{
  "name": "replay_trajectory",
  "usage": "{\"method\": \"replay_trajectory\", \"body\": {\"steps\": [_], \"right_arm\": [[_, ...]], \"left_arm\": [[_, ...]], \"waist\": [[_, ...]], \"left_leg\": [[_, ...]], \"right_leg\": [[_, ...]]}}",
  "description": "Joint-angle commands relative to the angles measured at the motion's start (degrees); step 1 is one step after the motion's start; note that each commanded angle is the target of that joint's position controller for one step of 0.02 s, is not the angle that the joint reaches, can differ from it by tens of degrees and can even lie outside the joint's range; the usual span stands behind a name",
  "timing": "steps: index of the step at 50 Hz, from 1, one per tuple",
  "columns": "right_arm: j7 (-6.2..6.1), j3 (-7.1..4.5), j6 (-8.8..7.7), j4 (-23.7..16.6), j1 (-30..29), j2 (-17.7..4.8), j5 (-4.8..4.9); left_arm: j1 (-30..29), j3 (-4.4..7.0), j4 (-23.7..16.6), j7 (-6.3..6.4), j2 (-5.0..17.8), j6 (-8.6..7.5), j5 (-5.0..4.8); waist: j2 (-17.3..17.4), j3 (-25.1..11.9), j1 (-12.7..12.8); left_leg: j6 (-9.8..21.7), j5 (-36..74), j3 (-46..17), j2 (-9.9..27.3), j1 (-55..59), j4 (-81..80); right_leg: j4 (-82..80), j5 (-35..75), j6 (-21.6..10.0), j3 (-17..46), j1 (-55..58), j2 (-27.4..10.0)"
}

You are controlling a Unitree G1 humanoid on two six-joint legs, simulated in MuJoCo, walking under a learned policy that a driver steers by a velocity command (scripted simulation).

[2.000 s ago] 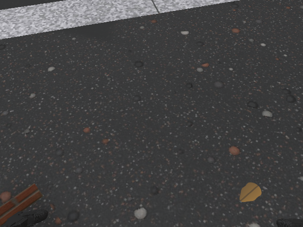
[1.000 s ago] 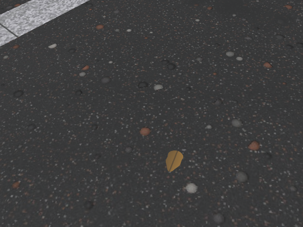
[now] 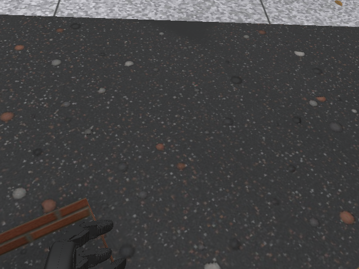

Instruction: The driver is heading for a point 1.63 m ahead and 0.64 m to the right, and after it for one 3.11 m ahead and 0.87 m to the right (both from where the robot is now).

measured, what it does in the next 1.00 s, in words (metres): climbs, turning right: right foot 0.15 m higher, then left foot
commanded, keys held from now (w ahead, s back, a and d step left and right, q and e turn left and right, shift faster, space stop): w+e+shift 0.72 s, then w+shift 0.04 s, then w+q+shift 0.24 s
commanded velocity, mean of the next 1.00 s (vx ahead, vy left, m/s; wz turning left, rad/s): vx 0.80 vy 0.00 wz -0.61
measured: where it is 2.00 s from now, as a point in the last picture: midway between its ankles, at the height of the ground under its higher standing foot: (354, 129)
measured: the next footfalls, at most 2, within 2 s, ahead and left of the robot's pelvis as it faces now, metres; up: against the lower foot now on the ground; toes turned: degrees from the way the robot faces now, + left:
right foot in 0.12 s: +0.05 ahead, -0.13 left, +0.15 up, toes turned -10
left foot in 0.54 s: +0.51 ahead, -0.05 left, +0.15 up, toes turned -33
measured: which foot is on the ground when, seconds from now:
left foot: down 0.00-0.14, up 0.16-0.52, down 0.54-0.94, up 0.96-1.00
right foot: up 0.00-0.10, down 0.12-0.52, up 0.54-0.92, down 0.94-1.00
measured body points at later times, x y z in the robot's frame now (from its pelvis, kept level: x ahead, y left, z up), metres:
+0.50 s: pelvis +0.29 -0.11 +0.12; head +0.31 -0.15 +0.57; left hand +0.31 +0.12 +0.00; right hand +0.50 -0.38 +0.12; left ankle +0.51 -0.04 -0.57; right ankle +0.02 -0.12 -0.59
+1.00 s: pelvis +0.65 -0.41 +0.09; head +0.67 -0.44 +0.53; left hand +0.98 -0.43 +0.04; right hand +0.44 -0.54 -0.05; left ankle +0.55 -0.07 -0.49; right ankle +0.68 -0.55 -0.61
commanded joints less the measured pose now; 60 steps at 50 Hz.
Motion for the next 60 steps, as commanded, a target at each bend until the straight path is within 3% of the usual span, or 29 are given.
{"method": "replay_trajectory", "body": {"steps": [1, 4, 6, 7, 8, 9, 10, 12, 14, 17, 20, 23, 26, 27, 28, 29, 30, 32, 36, 41, 44, 46, 47, 48, 49, 50, 52, 55, 60], "right_arm": [[0.67, -3.25, -1.04, 0.6, 11.3, -9.3, 0.46], [1.99, -3.19, -2.58, 0.3, 9.0, -8.7, -0.58], [2.64, -2.95, -3.66, -1.1, 5.3, -8.3, -2.21], [3.15, -2.47, -5.22, -1.3, 4.8, -6.3, -2.94], [3.17, -2.99, -6.82, -5.4, -3.4, -7.0, -1.96], [4.99, -3.58, -10.00, -7.9, -12.7, -7.5, -4.11], [7.35, -3.17, -13.15, -9.1, -15.6, -6.1, -1.90], [9.15, -0.01, -16.35, -10.9, -21.6, -0.5, -0.62], [9.75, 2.02, -15.27, -10.9, -13.9, 3.6, -1.09], [8.63, 4.06, -13.39, -14.5, -16.4, 2.2, -2.30], [7.18, 2.72, -15.28, -15.6, -21.3, -1.6, -3.46], [5.59, -1.35, -13.70, -14.0, -15.7, -8.9, 0.58], [3.60, -6.00, -10.48, -6.1, 9.8, -15.9, 4.45], [3.97, -4.92, -10.23, -2.7, 15.9, -13.0, 3.00], [4.86, -2.82, -9.70, 0.4, 21.4, -10.2, -1.52], [5.32, -3.13, -10.90, -2.6, 13.2, -9.9, -5.74], [5.45, -3.71, -11.35, -4.0, 7.4, -5.9, -4.84], [6.08, -3.13, -13.01, -0.7, 4.8, -3.0, -3.11], [5.61, -2.30, -13.27, 4.0, 0.8, -1.3, -1.95], [4.89, -3.88, -14.28, 6.7, 4.8, -12.3, -1.68], [5.40, -4.31, -13.37, 9.8, 11.2, -16.8, -1.07], [5.03, -4.09, -12.15, 10.5, 10.1, -19.1, -1.61], [4.78, -3.29, -12.28, 8.9, 9.2, -16.3, -2.14], [5.29, -0.45, -12.73, 6.4, 18.8, -3.7, -1.85], [5.33, -1.11, -13.98, 6.0, 15.4, -7.9, 0.84], [4.62, -2.05, -13.75, 3.7, 9.2, -8.4, 2.89], [3.85, -1.66, -12.88, 3.1, 5.2, -5.0, 0.95], [5.72, -2.31, -9.63, 4.0, 7.8, -2.8, 1.82], [6.89, -1.88, -8.07, -0.3, -1.7, -2.4, -0.26]], "left_arm": [[-8.1, -1.30, -4.3, -0.69, -1.2, -1.10, -0.96], [-6.2, -0.45, -3.2, -0.53, 1.5, -1.68, -1.47], [0.0, 0.70, -1.4, -0.99, 3.8, -2.34, -1.07], [7.8, 2.49, 0.9, -1.77, 7.6, -2.58, -0.98], [20.1, 5.48, 3.1, -2.06, 17.7, -3.20, 0.26], [33.3, 6.16, 7.5, -1.46, 20.4, -4.19, 0.57], [27.6, 4.73, 7.5, -1.53, 16.0, -5.72, -0.30], [29.2, 3.19, 10.7, -2.38, 12.2, -5.89, -0.16], [26.5, -0.65, 13.3, -3.21, 2.4, -4.02, 0.94], [21.0, -0.45, 14.0, -3.34, 3.7, -2.62, -1.17], [21.5, 1.39, 14.5, -0.91, 8.1, -4.85, -2.29], [23.9, 2.79, 15.9, -1.30, 14.4, -5.41, -2.35], [13.6, 4.11, 12.9, -2.51, 16.5, -3.80, 1.43], [14.9, 2.02, 10.8, -2.87, 6.9, -3.81, 3.27], [9.9, -1.17, 6.8, -4.28, -1.1, -5.26, 5.63], [22.9, -0.18, 4.7, -4.08, 0.2, -5.24, -3.48], [18.4, 0.59, 5.8, -3.63, 6.1, -4.27, -4.31], [10.4, 1.03, 4.2, -3.90, 6.3, -1.69, -2.71], [5.7, 0.62, 1.3, -5.05, 4.6, 0.44, -3.90], [-4.2, -0.31, -2.4, -7.19, 5.7, -2.03, -0.84], [-8.3, 1.82, -3.4, -6.61, 10.7, -3.42, -0.40], [12.5, 5.09, 0.5, -4.69, 16.3, -2.74, -0.75], [24.6, 6.87, 4.0, -3.05, 20.7, -1.60, -0.47], [24.0, 7.22, 5.0, -2.21, 27.3, -2.45, 2.21], [25.4, 6.42, 4.5, -2.54, 21.8, -3.22, 2.28], [22.3, 5.47, 5.6, -3.42, 18.0, -4.03, 2.33], [16.9, 4.54, 8.4, -4.75, 12.9, -5.34, 1.94], [12.7, 3.35, 11.8, -5.26, 5.6, -6.70, 2.27], [7.6, 3.80, 13.5, -2.71, 8.0, -6.57, 2.11]], "waist": [[10.5, -1.5, -6.3], [14.6, 1.6, -4.7], [13.7, -2.6, 0.0], [8.7, -7.9, 3.1], [-14.5, -9.5, 9.5], [-25.3, -10.0, 14.6], [-14.0, 0.7, 10.2], [2.2, 11.3, 7.1], [-1.3, 12.4, -1.4], [-2.0, 16.9, -3.7], [-1.9, 9.1, -2.2], [-9.7, -4.7, -6.4], [-10.5, -13.7, -18.8], [0.2, -17.0, -14.8], [19.9, -13.8, -15.9], [34.9, -17.7, -6.0], [22.5, -10.5, -7.8], [3.6, 0.3, -5.7], [5.1, 10.6, -0.9], [-1.9, 13.2, -0.5], [3.2, 7.4, 1.6], [10.8, -4.7, 14.5], [9.3, -10.6, 18.6], [-13.0, -20.7, 6.5], [-12.0, -29.0, 9.7], [-7.7, -16.9, 8.0], [0.8, -5.2, 2.4], [-3.1, -1.7, -2.8], [-2.2, 9.9, -4.8]], "left_leg": [[12.5, -19.6, -7.3, 18.0, 10.2, -9.5], [12.4, -23.5, -2.9, 20.3, 8.9, -14.5], [11.8, 7.7, 6.0, 17.9, 0.6, -9.0], [10.8, 33.5, 11.3, 14.6, -1.5, 6.4], [3.6, 27.4, 16.9, 7.0, -22.1, 31.0], [2.0, -13.0, 10.0, -0.6, -43.7, 55.4], [2.0, -13.8, 7.1, 2.3, -59.8, 73.4], [2.5, -13.1, 12.3, 4.7, -67.9, 86.6], [1.7, -13.0, 16.5, 5.9, -60.4, 90.5], [-1.5, -13.0, 24.8, 8.1, -51.7, 72.7], [-5.7, 11.3, 27.8, 6.5, -13.4, 39.5], [-6.6, 9.1, 26.7, 0.7, 2.0, 21.1], [-4.3, 1.9, 20.0, 7.5, 24.0, 13.8], [-3.3, -4.2, 12.7, 15.1, 37.9, 17.8], [-5.4, 24.2, 10.7, 18.8, 37.4, 24.2], [6.2, 10.9, -18.6, 30.3, 40.6, 5.4], [8.4, -2.6, -15.9, 30.2, 31.6, 0.0], [7.5, -9.3, -3.8, 27.1, 15.2, -4.0], [3.1, 3.3, 16.7, 23.9, 4.4, -6.7], [4.9, 9.3, 27.2, 21.3, -5.9, -18.6], [5.4, 50.0, 26.8, 22.2, 7.1, -10.3], [3.4, 70.2, 26.7, 21.7, 4.3, 15.1], [0.8, 46.6, 23.6, 17.8, -11.4, 34.3], [-1.2, -18.0, 18.2, 6.7, -24.0, 60.8], [-0.5, -15.7, 10.1, 7.3, -26.3, 68.9], [-1.3, -10.9, 12.6, 8.0, -32.0, 72.3], [-1.0, -3.8, 14.2, 13.3, -31.7, 68.9], [0.3, -0.3, 14.2, 17.4, -27.0, 65.0], [-0.7, 8.9, 19.7, 14.8, -30.6, 50.5]], "right_leg": [[-9.7, -2.3, -2.0, -2.2, -5.0, -1.8], [-23.7, -8.6, -6.2, -4.6, 2.0, -0.8], [-37.1, -6.3, -9.0, -7.9, 24.4, 5.7], [-44.7, -5.8, -11.6, 2.7, 35.5, 6.8], [-66.4, -21.5, -21.8, 40.7, 46.9, -5.9], [-89.8, -33.9, -27.9, 76.7, 60.1, -12.8], [-90.8, -33.5, -26.6, 81.5, 59.2, -17.9], [-83.5, -11.3, -22.8, 64.9, 50.6, -15.5], [-81.8, 1.2, -17.5, 44.8, 37.8, -7.4], [-92.6, 8.7, -15.1, 29.0, 23.8, 0.0], [-101.8, 26.1, -15.6, 21.5, 14.1, 0.8], [-90.1, 58.4, -12.0, 19.5, 37.8, 0.6], [-55.2, 72.0, -6.9, 20.8, 37.9, 0.9], [-42.1, 25.5, -7.9, 21.9, 26.1, 3.5], [-24.6, 3.3, -9.5, 16.9, 16.4, 4.5], [-15.8, 9.1, -7.6, 16.6, 4.0, 5.2], [-13.8, 14.9, -6.8, 12.7, 3.2, -0.6], [-13.6, 21.2, -7.1, 11.5, 5.0, -4.9], [-20.0, 19.9, -6.7, 11.5, -0.6, -9.1], [-48.2, 35.6, -6.9, 3.9, 14.8, -5.6], [-57.9, 32.1, -9.4, -3.9, 25.8, 1.8], [-62.7, 31.9, -10.8, -2.5, 51.5, 4.5], [-60.8, 32.0, -9.7, 7.8, 73.1, -3.2], [-69.9, 20.5, -12.7, 37.7, 83.2, -21.0], [-82.6, 11.1, -12.2, 50.6, 80.3, -22.8], [-85.3, 10.1, -11.9, 45.3, 71.3, -22.1], [-84.7, 21.4, -10.7, 28.5, 53.3, -19.1], [-88.2, 31.3, -9.0, 11.9, 42.8, -14.7], [-92.8, 52.2, -4.5, -7.0, 35.0, -8.9]]}}
Keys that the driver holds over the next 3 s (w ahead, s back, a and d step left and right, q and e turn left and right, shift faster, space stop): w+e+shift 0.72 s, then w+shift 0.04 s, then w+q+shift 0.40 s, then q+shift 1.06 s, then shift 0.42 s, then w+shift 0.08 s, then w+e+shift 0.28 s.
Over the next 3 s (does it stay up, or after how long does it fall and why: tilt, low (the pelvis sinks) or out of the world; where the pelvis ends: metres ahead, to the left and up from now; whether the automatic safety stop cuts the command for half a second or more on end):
stays up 1.13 -0.72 0.14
